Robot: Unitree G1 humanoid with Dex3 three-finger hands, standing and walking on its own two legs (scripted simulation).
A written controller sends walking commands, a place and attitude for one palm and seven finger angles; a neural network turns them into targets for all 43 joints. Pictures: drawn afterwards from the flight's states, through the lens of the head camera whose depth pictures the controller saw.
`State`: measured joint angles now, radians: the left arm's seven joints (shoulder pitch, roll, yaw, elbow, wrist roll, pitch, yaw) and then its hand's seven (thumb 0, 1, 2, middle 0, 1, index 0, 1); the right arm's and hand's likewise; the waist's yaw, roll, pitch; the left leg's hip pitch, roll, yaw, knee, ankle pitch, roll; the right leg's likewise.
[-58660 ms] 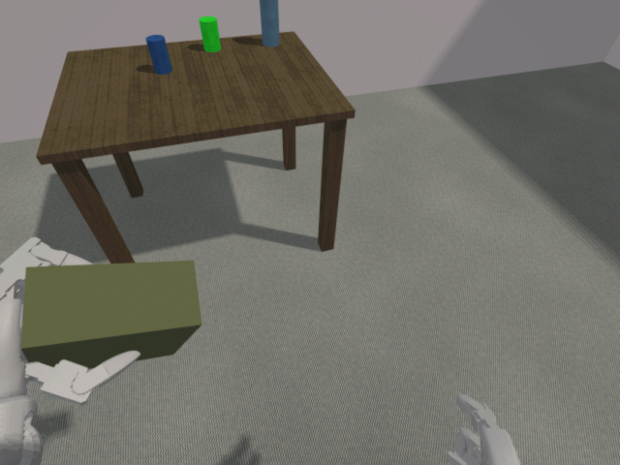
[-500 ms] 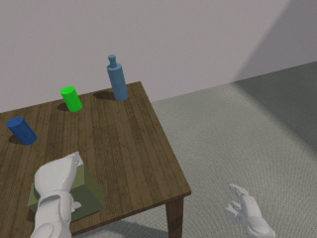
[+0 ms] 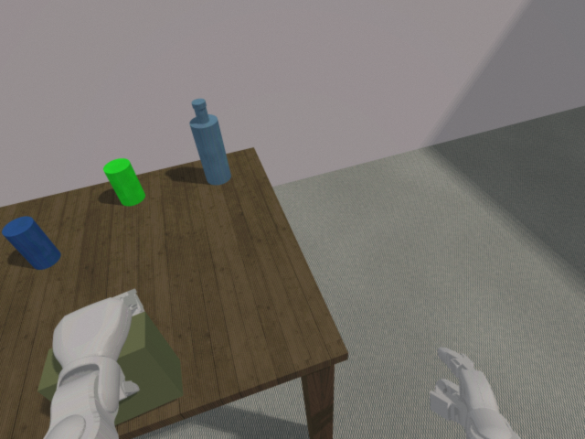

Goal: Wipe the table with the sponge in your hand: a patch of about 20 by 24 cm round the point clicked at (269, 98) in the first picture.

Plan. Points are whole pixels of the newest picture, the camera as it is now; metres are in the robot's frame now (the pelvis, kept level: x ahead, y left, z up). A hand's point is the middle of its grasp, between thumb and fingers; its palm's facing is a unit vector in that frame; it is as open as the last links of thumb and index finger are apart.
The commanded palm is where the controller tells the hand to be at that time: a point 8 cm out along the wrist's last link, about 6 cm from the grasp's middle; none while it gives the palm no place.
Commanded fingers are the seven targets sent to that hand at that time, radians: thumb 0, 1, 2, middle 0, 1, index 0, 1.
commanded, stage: lower the sponge onto the table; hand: left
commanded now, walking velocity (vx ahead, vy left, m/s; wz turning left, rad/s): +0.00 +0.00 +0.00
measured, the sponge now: (126, 381) +0.19 +0.29 -0.04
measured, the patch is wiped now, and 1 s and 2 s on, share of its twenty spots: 0.00 0.00 0.20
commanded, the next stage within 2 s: wipe forward along the first lane in 1.50 s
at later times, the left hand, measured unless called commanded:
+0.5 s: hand (123, 364) +0.19 +0.27 +0.01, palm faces -0.09 -0.14 -0.99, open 10.5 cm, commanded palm +0.17 +0.27 +0.09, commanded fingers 0.00 0.10 1.30 -1.20 -1.60 -1.20 -1.60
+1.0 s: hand (134, 357) +0.21 +0.26 +0.01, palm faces -0.05 -0.11 -0.99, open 10.5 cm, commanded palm +0.18 +0.26 +0.06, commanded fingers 0.00 0.10 1.30 -1.20 -1.60 -1.20 -1.60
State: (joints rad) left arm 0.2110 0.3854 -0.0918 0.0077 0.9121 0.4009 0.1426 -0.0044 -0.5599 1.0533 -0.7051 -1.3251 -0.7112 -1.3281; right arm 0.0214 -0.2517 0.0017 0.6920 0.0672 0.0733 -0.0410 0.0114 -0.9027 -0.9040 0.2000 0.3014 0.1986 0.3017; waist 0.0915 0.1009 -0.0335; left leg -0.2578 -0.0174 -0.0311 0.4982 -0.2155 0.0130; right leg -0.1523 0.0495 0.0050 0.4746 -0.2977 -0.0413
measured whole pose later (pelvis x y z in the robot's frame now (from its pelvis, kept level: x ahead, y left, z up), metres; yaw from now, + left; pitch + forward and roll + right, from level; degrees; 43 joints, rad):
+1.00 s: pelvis -0.01 +0.00 +0.00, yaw +0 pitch -1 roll -1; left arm 0.18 0.34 -0.16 0.09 0.98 0.37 0.21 -0.01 -0.56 1.06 -0.70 -1.33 -0.70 -1.34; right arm 0.03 -0.25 0.00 0.69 0.07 0.09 -0.03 0.01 -0.90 -0.90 0.20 0.30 0.20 0.30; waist 0.10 0.09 -0.05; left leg -0.31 -0.02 -0.03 0.54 -0.22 0.01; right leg -0.20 0.05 0.00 0.52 -0.31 -0.04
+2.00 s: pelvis +0.00 -0.01 -0.01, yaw +0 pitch +4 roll +0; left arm 0.00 0.38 -0.08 0.31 0.98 0.32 0.19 -0.01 -0.60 1.08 -0.73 -1.32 -0.74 -1.32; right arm 0.08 -0.27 -0.02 0.70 0.08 0.09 -0.06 0.01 -0.90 -0.90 0.20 0.30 0.20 0.30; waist 0.08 0.09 -0.09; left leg -0.42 -0.01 -0.04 0.60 -0.25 0.00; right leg -0.31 0.06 -0.01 0.59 -0.34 -0.05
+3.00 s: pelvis +0.00 +0.02 -0.02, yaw +1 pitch +9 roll -2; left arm -0.45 0.47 -0.04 0.77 1.01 0.23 0.21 0.00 -0.61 1.09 -0.73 -1.33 -0.74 -1.33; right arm 0.15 -0.27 -0.02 0.72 0.09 0.15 -0.04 0.01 -0.90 -0.90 0.20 0.30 0.20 0.30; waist 0.02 0.06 -0.11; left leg -0.58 -0.03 -0.06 0.68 -0.27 0.03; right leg -0.44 0.05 -0.03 0.62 -0.35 -0.02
